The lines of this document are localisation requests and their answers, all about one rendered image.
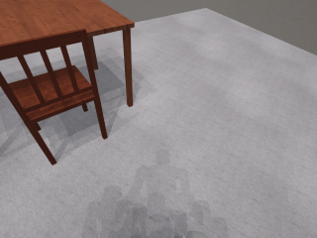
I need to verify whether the chair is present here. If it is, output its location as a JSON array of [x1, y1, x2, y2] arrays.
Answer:
[[0, 28, 108, 166]]

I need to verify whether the table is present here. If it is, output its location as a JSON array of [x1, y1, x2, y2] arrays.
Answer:
[[0, 0, 135, 107]]

